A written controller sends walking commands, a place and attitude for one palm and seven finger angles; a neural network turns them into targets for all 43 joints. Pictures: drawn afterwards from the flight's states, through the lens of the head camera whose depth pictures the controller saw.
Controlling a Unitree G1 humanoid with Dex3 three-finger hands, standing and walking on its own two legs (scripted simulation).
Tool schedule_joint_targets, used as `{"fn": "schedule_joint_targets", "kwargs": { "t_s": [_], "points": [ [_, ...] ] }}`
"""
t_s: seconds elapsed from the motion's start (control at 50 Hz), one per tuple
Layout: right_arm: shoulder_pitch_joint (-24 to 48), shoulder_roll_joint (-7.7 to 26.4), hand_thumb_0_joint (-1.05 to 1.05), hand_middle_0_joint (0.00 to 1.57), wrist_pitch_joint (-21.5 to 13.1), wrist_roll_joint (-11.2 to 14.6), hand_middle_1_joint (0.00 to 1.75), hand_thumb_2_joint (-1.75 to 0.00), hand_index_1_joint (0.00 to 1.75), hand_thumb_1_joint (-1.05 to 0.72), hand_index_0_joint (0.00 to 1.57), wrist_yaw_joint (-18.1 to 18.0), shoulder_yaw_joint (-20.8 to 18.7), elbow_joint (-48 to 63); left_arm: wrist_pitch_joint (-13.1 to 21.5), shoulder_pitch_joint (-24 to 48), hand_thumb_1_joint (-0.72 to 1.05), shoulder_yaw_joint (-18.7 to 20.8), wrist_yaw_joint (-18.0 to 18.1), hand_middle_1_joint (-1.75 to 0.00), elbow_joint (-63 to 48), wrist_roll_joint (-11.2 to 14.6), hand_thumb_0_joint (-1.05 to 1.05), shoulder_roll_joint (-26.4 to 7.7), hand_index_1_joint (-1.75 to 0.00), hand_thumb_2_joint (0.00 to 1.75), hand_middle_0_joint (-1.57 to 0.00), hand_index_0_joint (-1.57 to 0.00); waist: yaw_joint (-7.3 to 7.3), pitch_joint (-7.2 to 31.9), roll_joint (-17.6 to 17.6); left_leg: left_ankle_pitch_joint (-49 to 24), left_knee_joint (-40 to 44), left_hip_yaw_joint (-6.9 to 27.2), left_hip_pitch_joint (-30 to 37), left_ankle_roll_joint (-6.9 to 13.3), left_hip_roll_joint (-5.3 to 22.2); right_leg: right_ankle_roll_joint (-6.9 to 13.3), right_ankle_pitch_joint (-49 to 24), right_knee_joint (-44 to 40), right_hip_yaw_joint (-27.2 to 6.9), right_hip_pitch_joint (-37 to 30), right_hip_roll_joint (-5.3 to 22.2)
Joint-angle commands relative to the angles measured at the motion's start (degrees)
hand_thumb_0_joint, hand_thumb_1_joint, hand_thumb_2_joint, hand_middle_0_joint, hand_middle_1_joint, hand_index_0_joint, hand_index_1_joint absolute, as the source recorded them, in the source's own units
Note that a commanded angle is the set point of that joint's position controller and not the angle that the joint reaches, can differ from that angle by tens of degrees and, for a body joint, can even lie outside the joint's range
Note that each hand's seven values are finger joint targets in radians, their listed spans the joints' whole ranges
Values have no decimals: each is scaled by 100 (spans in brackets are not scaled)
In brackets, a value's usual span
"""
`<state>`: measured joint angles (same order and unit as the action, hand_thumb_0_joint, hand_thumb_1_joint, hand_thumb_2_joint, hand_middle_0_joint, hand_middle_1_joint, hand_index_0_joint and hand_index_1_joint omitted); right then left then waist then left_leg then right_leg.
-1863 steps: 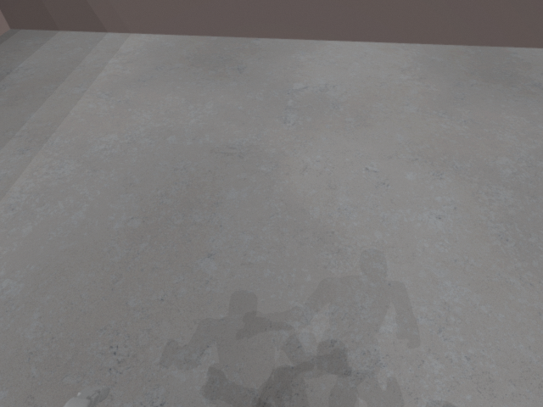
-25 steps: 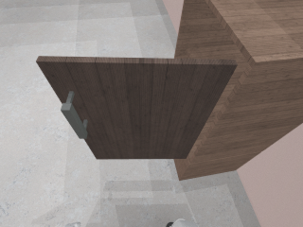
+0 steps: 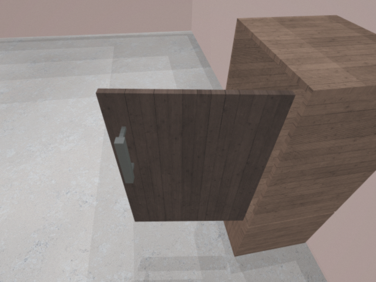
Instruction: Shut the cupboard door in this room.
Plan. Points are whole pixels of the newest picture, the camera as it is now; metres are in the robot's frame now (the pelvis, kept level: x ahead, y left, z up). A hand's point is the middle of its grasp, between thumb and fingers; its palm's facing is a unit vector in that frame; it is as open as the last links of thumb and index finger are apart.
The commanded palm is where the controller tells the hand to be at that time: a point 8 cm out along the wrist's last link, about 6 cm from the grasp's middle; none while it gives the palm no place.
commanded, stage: come to a stop and stand still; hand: left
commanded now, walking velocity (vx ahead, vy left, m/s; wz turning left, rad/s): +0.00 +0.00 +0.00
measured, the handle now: (126, 155) +0.40 +0.20 +0.04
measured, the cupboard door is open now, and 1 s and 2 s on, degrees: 81 81 81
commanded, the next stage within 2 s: look again from close up in 1.00 s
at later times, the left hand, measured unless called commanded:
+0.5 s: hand out of the picture -0.07 +0.16 -0.16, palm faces +0.09 -0.97 -0.22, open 7.4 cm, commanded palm none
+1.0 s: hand out of the picture -0.04 +0.16 -0.15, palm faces -0.01 -0.98 -0.21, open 7.3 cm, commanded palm none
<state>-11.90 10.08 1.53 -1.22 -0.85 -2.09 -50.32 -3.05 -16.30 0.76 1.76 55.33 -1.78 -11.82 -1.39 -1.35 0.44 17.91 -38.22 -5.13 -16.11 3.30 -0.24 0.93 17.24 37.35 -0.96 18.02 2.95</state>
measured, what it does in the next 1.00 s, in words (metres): steps on the spot: right foot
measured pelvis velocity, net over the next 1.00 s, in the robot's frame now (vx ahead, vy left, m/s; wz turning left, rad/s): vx -0.09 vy -0.02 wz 0.00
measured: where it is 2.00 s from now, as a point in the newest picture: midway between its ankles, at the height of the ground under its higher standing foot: outside the picture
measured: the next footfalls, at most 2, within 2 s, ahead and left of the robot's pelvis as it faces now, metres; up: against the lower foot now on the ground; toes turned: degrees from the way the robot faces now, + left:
right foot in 0.78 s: -0.02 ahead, -0.13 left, +0.00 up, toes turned +3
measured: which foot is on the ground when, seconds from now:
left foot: down 0.00-1.00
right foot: down 0.00-0.58, up 0.60-0.76, down 0.78-1.00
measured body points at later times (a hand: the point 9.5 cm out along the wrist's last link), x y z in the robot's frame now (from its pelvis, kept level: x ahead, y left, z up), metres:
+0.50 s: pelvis -0.05 -0.01 +0.01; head -0.06 -0.04 +0.46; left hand -0.07 +0.22 -0.14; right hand +0.00 -0.26 -0.15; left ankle +0.02 +0.08 -0.71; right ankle +0.06 -0.15 -0.72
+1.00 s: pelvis -0.09 -0.02 +0.02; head -0.08 -0.02 +0.47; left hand -0.04 +0.21 -0.13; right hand -0.08 -0.24 -0.14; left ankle -0.01 +0.08 -0.72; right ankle -0.06 -0.13 -0.72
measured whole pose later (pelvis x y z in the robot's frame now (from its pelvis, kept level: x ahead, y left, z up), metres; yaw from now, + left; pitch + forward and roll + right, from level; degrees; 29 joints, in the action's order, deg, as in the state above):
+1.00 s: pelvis -0.09 -0.02 +0.02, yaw +0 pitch -1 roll +0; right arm -17.7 8.9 0.0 -1.1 -0.4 -0.7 -59.0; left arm -0.6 -15.1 -0.2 1.1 57.7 -0.9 -9.8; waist 1.3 -1.4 0.5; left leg 7.1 -24.7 -1.6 -16.8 1.6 -1.7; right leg 0.7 13.5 28.9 -3.2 14.3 -1.3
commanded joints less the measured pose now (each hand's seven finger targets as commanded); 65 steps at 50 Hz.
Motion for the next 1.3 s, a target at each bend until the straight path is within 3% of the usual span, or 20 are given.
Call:
{"fn": "schedule_joint_targets", "kwargs": {
  "t_s": [0.0, 0.02, 0.1, 0.28, 0.42, 0.46, 0.5, 0.52, 0.56, 0.6, 0.64, 0.7, 0.72, 0.74, 0.76, 0.78, 0.82, 0.92, 1.16, 1.28],
  "points": [
    [36, 817, 0, 20, -132, 32, 30, -90, 30, -90, 20, 14, -156, 497, 196, -223, 90, 60, 9, -30, -440, -16, 0, -511, -30, 90, -20, -20, 71, -602, 71, 1533, 2041, 1227, -884, -14, 671, 130, 309, -708, -226, 103, -72],
    [-20, 818, 0, 20, -138, 19, 30, -90, 30, -90, 20, 22, -152, 475, 199, -189, 90, 78, 2, -30, -461, -9, 0, -572, -30, 90, -20, -20, 90, -550, 304, 1677, 2142, 1226, -794, -5, 632, 163, 457, -728, -235, 168, -86],
    [-172, 879, 0, 20, -98, -12, 30, -90, 30, -90, 20, 52, -229, 424, 210, -423, 90, 121, 17, -30, -467, -22, 0, -542, -30, 90, -20, -20, 98, -365, -314, 1934, 2101, 1301, -803, 40, 624, 94, 849, -746, -383, 235, -184],
    [-67, 916, 0, 20, -97, 3, 30, -90, 30, -90, 20, 64, -210, 164, 249, -828, 90, 165, -23, -30, -236, 2, 0, -477, -30, 90, -20, -20, 3, -111, 84, 2000, 2100, 1274, -879, 45, 540, 146, 810, -603, -693, 71, -316],
    [-864, 664, 0, 20, -15, 16, 30, -90, 30, -90, 20, 3, -232, -226, 294, -175, 90, 253, -14, -30, -256, 35, 0, -788, -30, 90, -20, -20, 512, -110, -1250, 588, -113, 493, 793, -242, -277, 540, 2508, -2309, -1982, 2004, 429],
    [-1348, 655, 0, 20, 9, 16, 30, -90, 30, -90, 20, -28, -276, -435, 245, 367, 90, 383, 40, -30, -409, 32, 0, -913, -30, 90, -20, -20, 745, 69, -1460, 241, -821, 440, 1288, -272, -343, 628, 2334, -2495, -1929, 2412, 602],
    [-1721, 698, 0, 20, -64, 41, 30, -90, 30, -90, 20, -31, -281, -551, 235, 765, 90, 434, 56, -30, -509, 22, 0, -938, -30, 90, -20, -20, 900, 98, -1199, 243, -269, 533, 1522, -230, -155, 517, 1970, -1960, -1528, 2429, 435],
    [-1626, 649, 0, 20, -111, 32, 30, -90, 30, -90, 20, -15, -239, -521, 230, 651, 90, 395, 47, -30, -505, 29, 0, -849, -30, 90, -20, -20, 796, -152, -750, 439, 517, 601, 1229, -216, -114, 422, 2004, -1472, -1343, 2288, 210],
    [-958, 996, 0, 20, -303, -70, 30, -90, 30, -90, 20, -56, -230, -298, 219, 266, 90, 329, 22, -30, -480, 96, 0, -533, -30, 90, -20, -20, 343, -812, 1105, 1839, 2880, 2380, -684, 172, 1039, 70, 850, 740, -514, 1217, -638],
    [-40, 961, 0, 20, -276, -34, 30, -90, 30, -90, 20, -85, -164, -135, 117, -253, 90, 324, 30, -30, -179, 37, 0, -466, -30, 90, -20, -20, -179, -663, 1469, 2245, 3224, 2587, -2035, 496, 1353, 32, 300, 1902, -371, 102, -350],
    [261, 778, 0, 20, -265, -36, 30, -90, 30, -90, 20, -70, -97, -54, 76, -526, 90, 270, -15, -30, -49, 13, 0, -295, -30, 90, -20, -20, -343, -618, 991, 1807, 3028, 2343, -2315, 672, 1296, 33, 258, 2110, -292, -230, -268],
    [-277, 743, 0, 20, -224, -58, 30, -90, 30, -90, 20, -79, -77, -276, 245, -499, 90, 126, -70, -30, 10, 60, 0, -77, -30, 90, -20, -20, -181, -435, 96, 1257, 2107, 1691, -1265, 293, 863, 64, 347, -624, -137, -637, -228],
    [-522, 639, 0, 20, -214, -26, 30, -90, 30, -90, 20, -78, -62, -339, 328, -473, 90, 116, -49, -30, 4, 71, 0, -173, -30, 90, -20, -20, -54, -402, -348, 952, 1732, 1569, -1051, 102, 589, 177, 509, -1447, -742, -627, -86],
    [-690, 509, 0, 20, -211, 48, 30, -90, 30, -90, 20, -63, -40, -346, 381, -271, 90, 94, -7, -30, -65, 67, 0, -361, -30, 90, -20, -20, 140, -488, -748, 498, 1316, 1189, -957, -114, 280, 468, 1007, -1879, -1649, -275, 480],
    [-805, 452, 0, 20, -205, 54, 30, -90, 30, -90, 20, -29, -11, -376, 405, -93, 90, 106, 7, -30, -156, 82, 0, -589, -30, 90, -20, -20, 267, -423, -901, 8, 972, 825, -339, -243, 80, 702, 1367, -2286, -1975, 307, 905],
    [-955, 505, 0, 20, -212, 36, 30, -90, 30, -90, 20, 5, -36, -445, 397, 194, 90, 121, -6, -30, -230, 79, 0, -723, -30, 90, -20, -20, 455, -181, -463, -308, 1033, 793, 408, -280, 24, 724, 1187, -2195, -1721, 689, 852],
    [-1031, 594, 0, 20, -255, 49, 30, -90, 30, -90, 20, -10, -48, -564, 449, 406, 90, 98, 1, -30, -291, 100, 0, -673, -30, 90, -20, -20, 463, 231, -419, -291, 1322, 987, 821, -233, 249, 440, 957, -1843, -1142, 626, 265],
    [-677, 671, 0, 20, -255, 29, 30, -90, 30, -90, 20, -6, -19, -593, 350, 0, 90, 47, -17, -30, -117, 89, 0, -468, -30, 90, -20, -20, 188, -333, 156, 910, 2408, 1499, -143, -137, 570, 204, 814, -1593, -769, 89, -63],
    [-670, 542, 0, 20, -274, 72, 30, -90, 30, -90, 20, -23, 42, -839, 456, -301, 90, -27, -3, -30, 199, 87, 0, -354, -30, 90, -20, -20, 236, -171, -191, 21, 2062, 1161, 320, -198, 446, 195, 509, -1967, -891, 104, 134],
    [-614, 539, 0, 20, -286, 78, 30, -90, 30, -90, 20, -31, 83, -945, 476, -415, 90, -61, -5, -30, 353, 96, 0, -348, -30, 90, -20, -20, 219, -249, -48, -180, 2038, 1114, 394, -221, 429, 196, 377, -2010, -902, 76, 142]
  ]
}}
